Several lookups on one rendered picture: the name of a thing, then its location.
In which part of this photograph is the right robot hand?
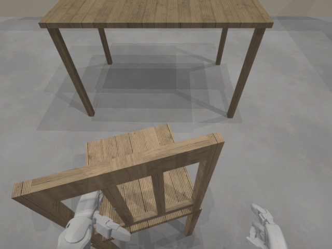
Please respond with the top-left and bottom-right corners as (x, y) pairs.
(246, 203), (288, 249)

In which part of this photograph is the left robot hand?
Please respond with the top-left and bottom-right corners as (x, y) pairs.
(74, 190), (131, 242)

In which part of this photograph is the left robot forearm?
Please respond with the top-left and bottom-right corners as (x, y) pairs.
(57, 216), (93, 249)

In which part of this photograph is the table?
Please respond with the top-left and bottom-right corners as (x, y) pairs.
(38, 0), (274, 118)

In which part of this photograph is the chair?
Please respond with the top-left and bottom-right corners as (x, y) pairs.
(11, 123), (225, 249)

